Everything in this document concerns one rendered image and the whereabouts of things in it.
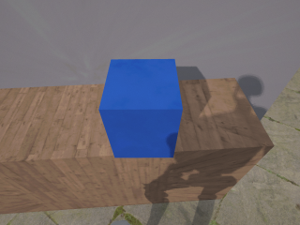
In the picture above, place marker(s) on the pedestal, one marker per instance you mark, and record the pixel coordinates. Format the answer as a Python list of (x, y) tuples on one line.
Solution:
[(55, 153)]

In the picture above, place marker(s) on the carton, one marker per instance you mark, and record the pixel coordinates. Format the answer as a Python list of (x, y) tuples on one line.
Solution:
[(141, 107)]

